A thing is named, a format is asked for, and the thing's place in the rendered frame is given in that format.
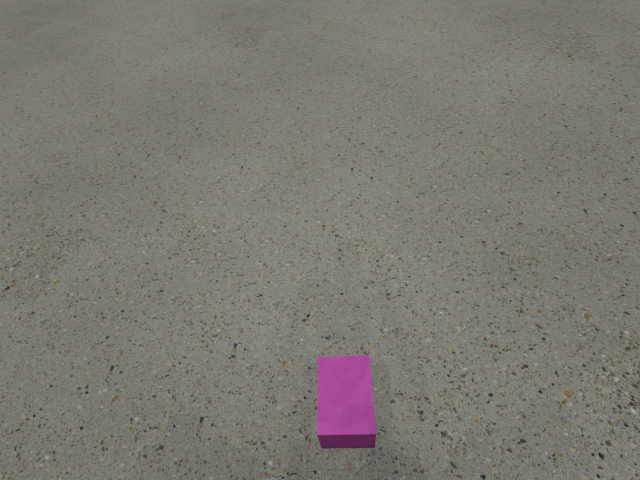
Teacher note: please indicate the carton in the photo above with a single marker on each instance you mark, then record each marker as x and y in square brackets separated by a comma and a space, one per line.
[345, 417]

